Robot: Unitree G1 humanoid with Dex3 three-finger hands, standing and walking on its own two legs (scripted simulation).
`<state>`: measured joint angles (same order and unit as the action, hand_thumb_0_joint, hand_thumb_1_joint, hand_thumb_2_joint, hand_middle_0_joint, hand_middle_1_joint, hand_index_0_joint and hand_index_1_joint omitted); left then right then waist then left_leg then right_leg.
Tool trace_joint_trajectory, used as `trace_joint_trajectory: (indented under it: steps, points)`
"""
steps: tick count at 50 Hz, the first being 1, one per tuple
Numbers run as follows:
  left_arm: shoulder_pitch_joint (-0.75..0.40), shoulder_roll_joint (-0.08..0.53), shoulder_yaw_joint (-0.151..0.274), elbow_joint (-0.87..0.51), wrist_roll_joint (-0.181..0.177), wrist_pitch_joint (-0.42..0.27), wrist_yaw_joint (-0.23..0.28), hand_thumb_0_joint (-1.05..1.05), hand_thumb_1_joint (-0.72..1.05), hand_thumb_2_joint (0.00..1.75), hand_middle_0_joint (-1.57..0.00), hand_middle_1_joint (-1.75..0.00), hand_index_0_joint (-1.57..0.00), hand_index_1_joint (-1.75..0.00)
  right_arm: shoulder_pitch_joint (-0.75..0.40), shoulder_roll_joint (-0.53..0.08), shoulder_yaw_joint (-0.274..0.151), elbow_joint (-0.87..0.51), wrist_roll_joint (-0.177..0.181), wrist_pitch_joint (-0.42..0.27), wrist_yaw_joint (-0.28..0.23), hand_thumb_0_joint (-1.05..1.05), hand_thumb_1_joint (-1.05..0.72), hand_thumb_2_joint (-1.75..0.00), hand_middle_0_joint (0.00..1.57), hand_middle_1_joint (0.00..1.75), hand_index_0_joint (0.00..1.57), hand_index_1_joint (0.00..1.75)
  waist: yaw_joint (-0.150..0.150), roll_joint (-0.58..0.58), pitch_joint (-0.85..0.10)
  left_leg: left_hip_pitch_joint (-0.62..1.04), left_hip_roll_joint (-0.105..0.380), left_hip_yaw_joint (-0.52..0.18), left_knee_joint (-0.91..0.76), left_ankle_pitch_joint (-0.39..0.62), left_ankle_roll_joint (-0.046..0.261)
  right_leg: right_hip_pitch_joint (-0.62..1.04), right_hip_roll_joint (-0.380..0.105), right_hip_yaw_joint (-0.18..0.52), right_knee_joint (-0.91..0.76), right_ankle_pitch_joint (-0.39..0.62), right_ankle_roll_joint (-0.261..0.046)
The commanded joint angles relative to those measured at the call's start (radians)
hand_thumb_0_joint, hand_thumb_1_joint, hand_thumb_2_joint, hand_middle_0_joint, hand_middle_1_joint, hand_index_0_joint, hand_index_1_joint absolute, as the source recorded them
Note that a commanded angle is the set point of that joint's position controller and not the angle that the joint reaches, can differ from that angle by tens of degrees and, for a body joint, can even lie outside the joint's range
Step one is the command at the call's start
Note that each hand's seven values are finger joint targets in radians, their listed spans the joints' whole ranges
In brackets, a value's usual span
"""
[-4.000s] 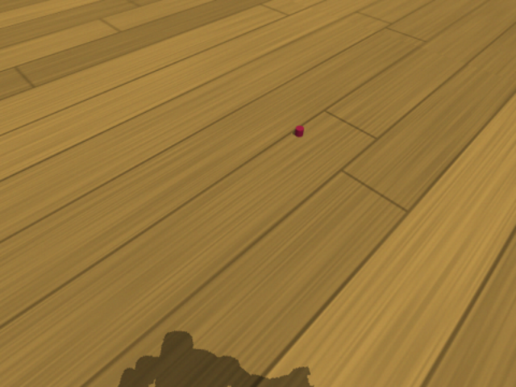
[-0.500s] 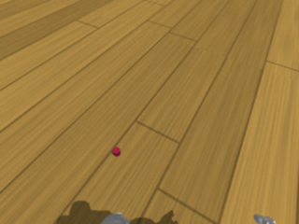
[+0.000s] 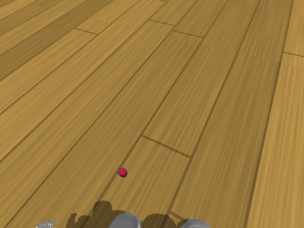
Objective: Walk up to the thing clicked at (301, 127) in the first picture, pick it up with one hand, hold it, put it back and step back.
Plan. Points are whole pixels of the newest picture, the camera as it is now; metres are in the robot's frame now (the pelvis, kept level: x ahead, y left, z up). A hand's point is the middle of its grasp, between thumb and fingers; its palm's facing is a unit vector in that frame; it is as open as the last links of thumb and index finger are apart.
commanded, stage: walk up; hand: left
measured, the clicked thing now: (123, 172) +0.50 +0.25 -0.73
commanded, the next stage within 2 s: stand in 1.36 s
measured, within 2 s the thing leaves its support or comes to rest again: neither
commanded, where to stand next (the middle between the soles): +0.11 +0.03 m, yaw +0 degrees
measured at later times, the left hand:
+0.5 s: hand out of the picture +0.11 +0.28 -0.15, palm faces -0.03 -0.93 -0.35, open 7.4 cm
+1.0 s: hand out of the picture +0.13 +0.27 -0.13, palm faces -0.04 -0.94 -0.34, open 7.4 cm
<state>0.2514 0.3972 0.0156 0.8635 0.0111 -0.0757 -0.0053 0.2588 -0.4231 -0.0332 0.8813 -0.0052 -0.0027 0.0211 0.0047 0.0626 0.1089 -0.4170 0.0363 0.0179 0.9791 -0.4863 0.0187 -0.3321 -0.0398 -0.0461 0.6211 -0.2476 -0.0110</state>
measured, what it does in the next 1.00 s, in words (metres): steps on the spot: left foot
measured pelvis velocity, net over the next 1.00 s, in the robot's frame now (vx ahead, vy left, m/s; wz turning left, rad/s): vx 0.04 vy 0.02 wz -0.01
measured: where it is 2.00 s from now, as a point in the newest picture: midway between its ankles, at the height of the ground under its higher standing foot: outside the picture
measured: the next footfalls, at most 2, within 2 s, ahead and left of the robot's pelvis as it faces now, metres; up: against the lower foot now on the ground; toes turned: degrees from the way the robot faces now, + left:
left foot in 0.12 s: +0.11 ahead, +0.15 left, +0.00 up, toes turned +2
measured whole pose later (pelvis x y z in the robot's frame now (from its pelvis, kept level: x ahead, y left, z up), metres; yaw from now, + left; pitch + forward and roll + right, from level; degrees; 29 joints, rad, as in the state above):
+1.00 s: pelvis +0.04 +0.02 +0.02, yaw -1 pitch -2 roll +0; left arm 0.07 0.35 0.00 1.16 0.01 -0.01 -0.01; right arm 0.07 -0.35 0.00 1.18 -0.01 0.01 0.02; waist -0.01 0.00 0.06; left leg -0.17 0.04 0.04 0.34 -0.14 -0.02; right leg -0.14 -0.04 0.00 0.34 -0.16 0.04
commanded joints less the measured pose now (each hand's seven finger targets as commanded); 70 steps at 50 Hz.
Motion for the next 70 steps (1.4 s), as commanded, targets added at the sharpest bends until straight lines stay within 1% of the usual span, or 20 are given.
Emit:
trace_joint_trajectory:
  steps: [1, 3, 4, 5, 6, 7, 8, 9, 10, 11, 13, 14, 16, 23, 34, 42, 48, 67, 68, 70]
  points:
    - [0.003, 0.269, 0.073, -0.044, 0.004, -0.009, 0.027, 0.0, 0.9, 0.9, -0.2, -0.3, -0.2, -0.3, 0.059, -0.149, -0.056, -0.018, 0.004, -0.014, -0.011, 0.0, -0.9, -0.9, 0.2, 0.3, 0.2, 0.3, 0.002, -0.245, -0.137, 0.056, 0.022, -0.014, -0.184, 0.084, -0.006, 0.058, -0.207, 0.182, -0.141, 0.444, -0.192]
    - [-0.067, 0.271, 0.067, -0.044, -0.007, 0.005, 0.027, 0.0, 0.9, 0.9, -0.2, -0.3, -0.2, -0.3, 0.069, -0.143, -0.059, 0.01, 0.005, -0.016, -0.015, 0.0, -0.9, -0.9, 0.2, 0.3, 0.2, 0.3, -0.031, -0.244, -0.154, 0.186, 0.004, 0.025, -0.297, 0.22, -0.004, -0.033, -0.2, 0.144, -0.072, 0.39, -0.174]
    - [-0.086, 0.253, 0.057, -0.047, -0.014, 0.015, 0.026, 0.0, 0.9, 0.9, -0.2, -0.3, -0.2, -0.3, 0.076, -0.149, -0.063, 0.025, 0.002, -0.022, -0.018, 0.0, -0.9, -0.9, 0.2, 0.3, 0.2, 0.3, -0.047, -0.2, -0.159, 0.253, -0.013, 0.034, -0.376, 0.313, 0.003, -0.084, -0.181, 0.133, -0.023, 0.307, -0.143]
    - [-0.085, 0.222, 0.046, -0.041, -0.018, 0.024, 0.025, 0.0, 0.9, 0.9, -0.2, -0.3, -0.2, -0.3, 0.063, -0.17, -0.067, 0.031, -0.003, -0.027, -0.023, 0.0, -0.9, -0.9, 0.2, 0.3, 0.2, 0.3, -0.047, -0.141, -0.145, 0.275, 0.004, -0.003, -0.436, 0.356, 0.013, -0.125, -0.155, 0.125, 0.012, 0.199, -0.105]
    - [-0.069, 0.18, 0.034, -0.04, -0.024, 0.033, 0.023, 0.0, 0.9, 0.9, -0.2, -0.3, -0.2, -0.3, 0.028, -0.231, -0.077, 0.019, -0.015, -0.032, -0.026, 0.0, -0.9, -0.9, 0.2, 0.3, 0.2, 0.3, -0.028, 0.008, -0.141, 0.249, 0.138, -0.19, -0.516, 0.377, 0.048, -0.163, -0.076, 0.076, 0.094, 0.044, -0.048]
    - [-0.025, 0.18, 0.032, -0.016, -0.034, 0.045, 0.028, 0.0, 0.9, 0.9, -0.2, -0.3, -0.2, -0.3, -0.071, -0.278, -0.075, -0.012, 0.0, -0.037, -0.024, 0.0, -0.9, -0.9, 0.2, 0.3, 0.2, 0.3, 0.012, 0.087, -0.137, 0.12, 0.28, -0.38, -0.613, 0.239, 0.144, -0.081, 0.017, 0.023, 0.141, -0.167, -0.016]
    - [-0.021, 0.22, 0.047, 0.034, -0.025, 0.052, 0.033, 0.0, 0.9, 0.9, -0.2, -0.3, -0.2, -0.3, -0.131, -0.278, -0.071, -0.008, 0.005, -0.034, -0.02, 0.0, -0.9, -0.9, 0.2, 0.3, 0.2, 0.3, 0.014, 0.078, -0.112, 0.011, 0.296, -0.392, -0.616, 0.175, 0.194, 0.025, 0.0, 0.046, 0.181, -0.265, -0.013]
    - [-0.018, 0.213, 0.046, 0.055, -0.021, 0.049, 0.028, 0.0, 0.9, 0.9, -0.2, -0.3, -0.2, -0.3, -0.164, -0.241, -0.055, -0.004, 0.004, -0.031, -0.02, 0.0, -0.9, -0.9, 0.2, 0.3, 0.2, 0.3, 0.038, 0.038, -0.102, -0.028, 0.242, -0.312, -0.594, 0.171, 0.159, 0.081, -0.001, 0.048, 0.116, -0.218, -0.019]
    - [-0.014, 0.197, 0.041, 0.073, -0.019, 0.044, 0.026, 0.0, 0.9, 0.9, -0.2, -0.3, -0.2, -0.3, -0.189, -0.212, -0.041, 0.008, 0.006, -0.028, -0.02, 0.0, -0.9, -0.9, 0.2, 0.3, 0.2, 0.3, 0.048, 0.031, -0.11, 0.01, 0.181, -0.224, -0.55, 0.199, 0.102, 0.084, -0.014, 0.061, 0.005, -0.103, -0.025]
    - [-0.026, 0.209, 0.043, 0.092, -0.019, 0.036, 0.023, 0.0, 0.9, 0.9, -0.2, -0.3, -0.2, -0.3, -0.195, -0.191, -0.032, 0.021, 0.009, -0.025, -0.018, 0.0, -0.9, -0.9, 0.2, 0.3, 0.2, 0.3, 0.041, 0.048, -0.115, 0.02, 0.138, -0.177, -0.51, 0.235, 0.057, 0.104, -0.04, 0.087, -0.045, -0.005, -0.029]
    - [-0.082, 0.245, 0.041, 0.096, -0.012, 0.028, 0.021, 0.0, 0.9, 0.9, -0.2, -0.3, -0.2, -0.3, -0.176, -0.175, -0.024, 0.052, 0.013, -0.021, -0.016, 0.0, -0.9, -0.9, 0.2, 0.3, 0.2, 0.3, 0.004, 0.027, -0.118, 0.081, 0.088, -0.132, -0.49, 0.198, 0.024, 0.05, -0.091, 0.175, -0.119, 0.028, -0.046]
    - [-0.123, 0.241, 0.037, 0.101, -0.012, 0.028, 0.019, 0.0, 0.9, 0.9, -0.2, -0.3, -0.2, -0.3, -0.163, -0.177, -0.023, 0.071, 0.012, -0.021, -0.016, 0.0, -0.9, -0.9, 0.2, 0.3, 0.2, 0.3, -0.014, 0.016, -0.128, 0.125, 0.091, -0.135, -0.512, 0.202, 0.028, 0.041, -0.086, 0.154, -0.107, 0.045, -0.044]
    - [-0.123, 0.207, 0.024, 0.127, -0.02, 0.03, 0.019, 0.0, 0.9, 0.9, -0.2, -0.3, -0.2, -0.3, -0.2, -0.185, -0.02, 0.09, 0.009, -0.026, -0.016, 0.0, -0.9, -0.9, 0.2, 0.3, 0.2, 0.3, 0.008, 0.045, -0.154, 0.161, 0.121, -0.158, -0.542, 0.267, 0.041, 0.076, -0.05, 0.104, -0.097, 0.084, -0.023]
    - [-0.177, 0.201, 0.018, 0.196, -0.022, 0.027, 0.018, 0.0, 0.9, 0.9, -0.2, -0.3, -0.2, -0.3, -0.252, -0.159, -0.008, 0.152, 0.018, -0.024, -0.018, 0.0, -0.9, -0.9, 0.2, 0.3, 0.2, 0.3, -0.001, -0.034, -0.185, 0.255, 0.102, -0.096, -0.553, 0.44, 0.023, 0.138, -0.083, 0.118, -0.194, 0.223, -0.013]
    - [-0.239, 0.18, 0.019, 0.249, -0.011, 0.036, 0.012, 0.0, 0.9, 0.9, -0.2, -0.3, -0.2, -0.3, -0.295, -0.141, -0.005, 0.223, 0.009, -0.013, -0.012, 0.0, -0.9, -0.9, 0.2, 0.3, 0.2, 0.3, -0.004, -0.078, -0.143, 0.298, 0.092, -0.077, -0.665, 0.344, -0.001, 0.151, -0.098, 0.132, -0.341, 0.114, -0.002]
    - [-0.233, 0.175, 0.026, 0.25, -0.007, 0.04, 0.008, 0.0, 0.9, 0.9, -0.2, -0.3, -0.2, -0.3, -0.284, -0.148, -0.011, 0.229, 0.007, -0.018, -0.012, 0.0, -0.9, -0.9, 0.2, 0.3, 0.2, 0.3, -0.002, -0.053, -0.161, 0.311, 0.1, -0.073, -0.693, 0.353, -0.006, 0.187, -0.094, 0.119, -0.349, 0.129, 0.0]
    - [-0.225, 0.17, 0.028, 0.245, -0.004, 0.045, 0.007, 0.0, 0.9, 0.9, -0.2, -0.3, -0.2, -0.3, -0.271, -0.145, -0.011, 0.224, 0.003, -0.017, -0.011, 0.0, -0.9, -0.9, 0.2, 0.3, 0.2, 0.3, -0.001, -0.046, -0.133, 0.278, 0.099, -0.088, -0.721, 0.253, -0.005, 0.172, -0.088, 0.12, -0.353, 0.076, 0.002]
    - [-0.227, 0.16, 0.032, 0.234, -0.005, 0.045, 0.012, 0.0, 0.9, 0.9, -0.2, -0.3, -0.2, -0.3, -0.229, -0.138, -0.017, 0.217, 0.003, -0.014, -0.015, 0.0, -0.9, -0.9, 0.2, 0.3, 0.2, 0.3, -0.014, -0.058, -0.149, 0.298, 0.096, -0.078, -0.688, 0.386, -0.005, 0.19, -0.087, 0.113, -0.341, 0.166, 0.007]
    - [-0.215, 0.166, 0.029, 0.233, -0.004, 0.047, 0.013, 0.0, 0.9, 0.9, -0.2, -0.3, -0.2, -0.3, -0.217, -0.128, -0.014, 0.217, -0.008, -0.015, -0.018, 0.0, -0.9, -0.9, 0.2, 0.3, 0.2, 0.3, -0.019, -0.084, -0.145, 0.285, 0.104, -0.083, -0.714, 0.332, -0.011, 0.188, -0.089, 0.11, -0.35, 0.086, 0.008]
    - [-0.21, 0.165, 0.028, 0.23, 0.001, 0.048, 0.012, 0.0, 0.9, 0.9, -0.2, -0.3, -0.2, -0.3, -0.233, -0.138, -0.018, 0.212, -0.009, -0.016, -0.018, 0.0, -0.9, -0.9, 0.2, 0.3, 0.2, 0.3, -0.015, -0.08, -0.124, 0.281, 0.103, -0.087, -0.719, 0.308, -0.011, 0.168, -0.085, 0.108, -0.353, 0.05, 0.006]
